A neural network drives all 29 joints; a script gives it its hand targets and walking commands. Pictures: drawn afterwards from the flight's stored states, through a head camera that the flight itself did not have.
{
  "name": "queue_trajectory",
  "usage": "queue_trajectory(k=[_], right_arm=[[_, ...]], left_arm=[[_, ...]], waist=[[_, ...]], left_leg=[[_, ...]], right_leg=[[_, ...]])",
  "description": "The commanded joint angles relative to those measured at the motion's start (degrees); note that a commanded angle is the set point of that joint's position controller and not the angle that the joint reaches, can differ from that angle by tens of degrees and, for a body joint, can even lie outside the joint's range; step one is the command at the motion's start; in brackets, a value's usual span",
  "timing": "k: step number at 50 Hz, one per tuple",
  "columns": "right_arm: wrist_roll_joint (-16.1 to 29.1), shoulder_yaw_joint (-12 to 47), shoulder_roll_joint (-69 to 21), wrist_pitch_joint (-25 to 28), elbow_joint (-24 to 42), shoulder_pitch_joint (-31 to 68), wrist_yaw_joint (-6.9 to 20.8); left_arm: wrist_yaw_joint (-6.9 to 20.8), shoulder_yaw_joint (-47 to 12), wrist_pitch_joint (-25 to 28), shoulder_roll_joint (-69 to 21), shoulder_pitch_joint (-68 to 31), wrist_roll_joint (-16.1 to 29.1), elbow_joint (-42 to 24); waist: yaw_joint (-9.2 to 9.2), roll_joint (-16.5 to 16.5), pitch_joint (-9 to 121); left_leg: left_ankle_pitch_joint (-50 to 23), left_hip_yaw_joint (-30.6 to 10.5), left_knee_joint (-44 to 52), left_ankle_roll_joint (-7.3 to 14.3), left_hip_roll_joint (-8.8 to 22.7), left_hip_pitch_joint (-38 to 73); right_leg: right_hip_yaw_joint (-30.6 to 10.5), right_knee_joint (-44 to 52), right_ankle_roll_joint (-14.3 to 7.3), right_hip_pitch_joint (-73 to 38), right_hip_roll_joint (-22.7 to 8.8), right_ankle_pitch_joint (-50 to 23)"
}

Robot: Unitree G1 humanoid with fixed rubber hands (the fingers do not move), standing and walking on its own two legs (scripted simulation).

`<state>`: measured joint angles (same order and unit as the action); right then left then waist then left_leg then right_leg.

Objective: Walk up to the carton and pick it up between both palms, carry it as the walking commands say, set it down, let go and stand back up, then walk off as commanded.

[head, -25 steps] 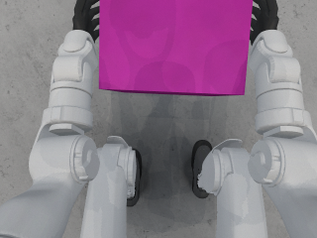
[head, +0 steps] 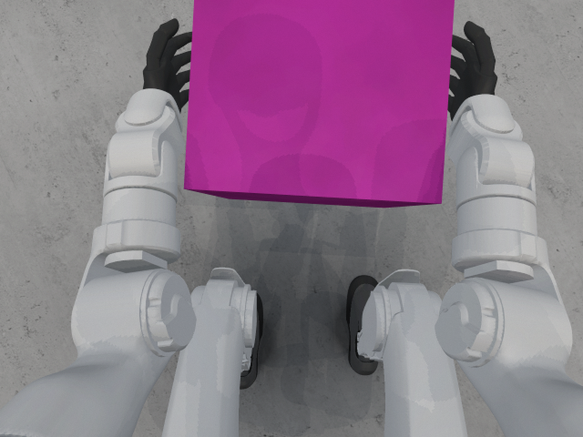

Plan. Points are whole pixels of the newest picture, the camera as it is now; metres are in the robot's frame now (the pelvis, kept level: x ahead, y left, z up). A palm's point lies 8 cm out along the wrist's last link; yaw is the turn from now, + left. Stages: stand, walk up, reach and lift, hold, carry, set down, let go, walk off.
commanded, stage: reach and lift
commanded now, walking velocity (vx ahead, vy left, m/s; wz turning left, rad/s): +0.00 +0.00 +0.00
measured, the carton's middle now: (313, 108) +0.53 -0.01 -0.15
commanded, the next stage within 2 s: none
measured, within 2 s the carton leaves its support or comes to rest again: neither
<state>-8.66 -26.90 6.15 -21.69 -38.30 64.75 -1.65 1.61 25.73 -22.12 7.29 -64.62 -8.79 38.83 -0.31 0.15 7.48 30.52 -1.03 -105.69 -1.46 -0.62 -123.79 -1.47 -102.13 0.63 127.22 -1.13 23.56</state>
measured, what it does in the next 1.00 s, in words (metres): rises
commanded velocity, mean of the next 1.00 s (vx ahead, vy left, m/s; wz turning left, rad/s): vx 0.00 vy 0.00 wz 0.00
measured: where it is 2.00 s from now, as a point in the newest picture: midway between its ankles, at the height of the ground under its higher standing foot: (303, 348)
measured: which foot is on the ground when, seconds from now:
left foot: down 0.00-1.00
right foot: down 0.00-1.00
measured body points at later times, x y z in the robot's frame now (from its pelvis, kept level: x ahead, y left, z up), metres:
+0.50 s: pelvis +0.01 +0.00 +0.06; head +0.28 -0.01 +0.42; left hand +0.52 +0.17 -0.01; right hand +0.51 -0.19 -0.02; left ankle +0.10 +0.13 -0.43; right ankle +0.13 -0.13 -0.43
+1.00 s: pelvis +0.02 +0.00 +0.12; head +0.25 -0.01 +0.50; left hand +0.50 +0.17 +0.06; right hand +0.49 -0.19 +0.06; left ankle +0.10 +0.13 -0.43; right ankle +0.13 -0.13 -0.43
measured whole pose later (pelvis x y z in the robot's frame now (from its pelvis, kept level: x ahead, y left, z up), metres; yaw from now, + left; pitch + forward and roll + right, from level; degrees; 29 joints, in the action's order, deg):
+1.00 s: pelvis +0.02 +0.00 +0.12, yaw +0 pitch +44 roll +1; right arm -13.8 -28.2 -0.2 -23.6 -31.9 49.1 1.2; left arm 3.9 27.4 -23.8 0.7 -49.4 -12.5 33.2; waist 0.3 -0.2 15.1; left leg 27.3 -1.0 -83.3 -1.1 -0.5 -99.5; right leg -1.3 -80.5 0.7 102.6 -0.9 21.4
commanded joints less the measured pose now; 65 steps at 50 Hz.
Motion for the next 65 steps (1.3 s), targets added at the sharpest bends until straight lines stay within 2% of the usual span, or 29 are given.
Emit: queue_trajectory(k=[1, 44, 65], right_arm=[[8.6, 29.1, -55.8, -0.6, -0.4, 34.0, 16.2], [5.2, 30.6, -62.0, -2.4, 1.5, 18.8, 19.0], [3.7, 32.7, -63.9, -2.3, 4.5, 8.3, 20.6]], left_arm=[[15.7, -28.0, 0.6, -54.4, -35.7, 9.2, -1.7], [18.6, -29.1, -0.9, -61.0, -21.5, 7.2, -3.5], [19.9, -31.1, -1.2, -63.3, -10.8, 5.9, -5.9]], waist=[[0.33, 0.3, 61.9], [0.67, 0.7, 57.6], [1.02, 0.6, 51.9]], left_leg=[[-10.0, 5.7, 13.0, 1.3, -7.6, 26.1], [-12.2, 4.6, 30.9, 1.6, -8.4, 42.9], [-16.8, 3.1, 41.9, 1.4, -8.1, 55.3]], right_leg=[[6.0, 7.1, -0.5, -44.0, 8.4, -10.0], [4.9, 25.8, -0.2, -60.0, 9.2, -11.5], [3.8, 36.8, -0.3, -70.8, 9.2, -15.6]])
